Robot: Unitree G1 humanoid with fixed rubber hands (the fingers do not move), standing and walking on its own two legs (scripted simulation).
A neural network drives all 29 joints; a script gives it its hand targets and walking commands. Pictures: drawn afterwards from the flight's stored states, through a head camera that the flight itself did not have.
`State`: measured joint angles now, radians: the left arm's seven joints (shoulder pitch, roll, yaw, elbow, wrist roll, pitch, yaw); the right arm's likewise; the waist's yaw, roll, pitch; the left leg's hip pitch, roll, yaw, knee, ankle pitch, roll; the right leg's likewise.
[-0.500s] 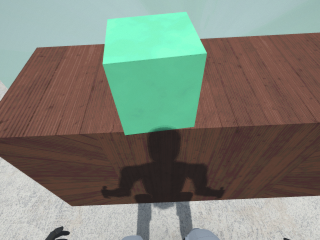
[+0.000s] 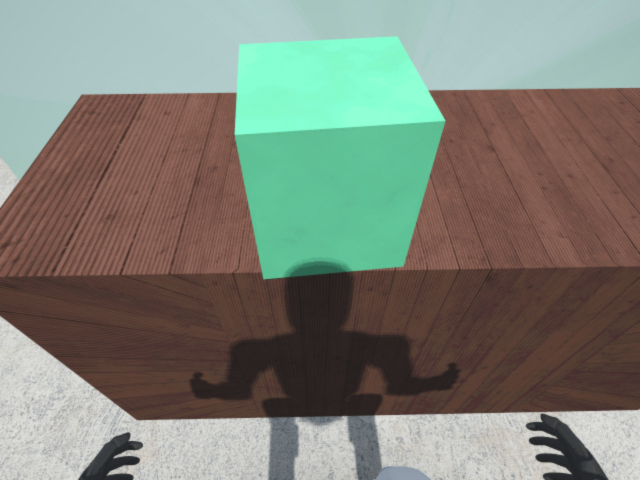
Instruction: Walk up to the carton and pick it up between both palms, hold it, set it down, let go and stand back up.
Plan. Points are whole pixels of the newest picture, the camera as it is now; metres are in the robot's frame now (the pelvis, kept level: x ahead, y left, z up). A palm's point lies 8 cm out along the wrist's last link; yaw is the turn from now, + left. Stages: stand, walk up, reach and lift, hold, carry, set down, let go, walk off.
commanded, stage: walk up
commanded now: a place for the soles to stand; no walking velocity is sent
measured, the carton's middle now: (327, 163) +0.49 +0.00 +0.13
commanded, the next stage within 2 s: reach and lift in 0.68 s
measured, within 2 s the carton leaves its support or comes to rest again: neither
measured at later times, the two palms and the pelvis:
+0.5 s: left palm out of the picture +0.12 +0.30 -0.08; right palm out of the picture +0.12 -0.30 -0.08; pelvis +0.00 +0.00 +0.00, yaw +0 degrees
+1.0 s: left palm (138, 439) +0.18 +0.24 -0.05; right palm (596, 475) +0.13 -0.32 -0.07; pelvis +0.01 -0.02 +0.00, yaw +0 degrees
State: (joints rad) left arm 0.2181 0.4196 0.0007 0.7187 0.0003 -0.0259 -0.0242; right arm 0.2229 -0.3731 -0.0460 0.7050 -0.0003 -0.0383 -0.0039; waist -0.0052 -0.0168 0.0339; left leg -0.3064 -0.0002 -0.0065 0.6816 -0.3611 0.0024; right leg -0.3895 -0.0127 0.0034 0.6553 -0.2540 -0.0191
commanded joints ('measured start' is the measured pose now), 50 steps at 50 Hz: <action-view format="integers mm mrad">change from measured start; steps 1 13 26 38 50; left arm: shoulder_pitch -54 -44 -50 -219 -17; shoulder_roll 178 181 169 2 41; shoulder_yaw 73 73 73 112 167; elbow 21 22 24 -333 -504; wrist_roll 17 22 33 109 53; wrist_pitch -23 -26 -27 276 237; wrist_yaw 9 3 -1 79 73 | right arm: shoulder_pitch -35 -22 -30 -122 33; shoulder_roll -233 -265 -251 -189 -38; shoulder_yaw -34 -43 -40 -151 -78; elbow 45 42 30 179 -250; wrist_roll -18 -26 -31 -119 -13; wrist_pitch -44 -44 -45 -251 -247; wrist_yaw -9 -8 -1 53 32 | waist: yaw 25 20 11 -27 54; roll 57 45 22 179 -150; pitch -61 -117 -104 -2 -158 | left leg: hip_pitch -26 16 -1 -520 -6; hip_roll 141 140 121 139 -32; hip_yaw -180 -151 -180 49 89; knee -210 -202 -199 -268 -271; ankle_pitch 59 17 -30 -146 272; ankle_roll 81 82 79 75 12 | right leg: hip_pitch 101 116 88 552 479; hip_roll -82 -78 -75 72 -2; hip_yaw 124 122 153 -109 51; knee -119 -128 -144 153 -221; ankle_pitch -10 -38 -99 142 333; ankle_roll -64 -61 -72 6 36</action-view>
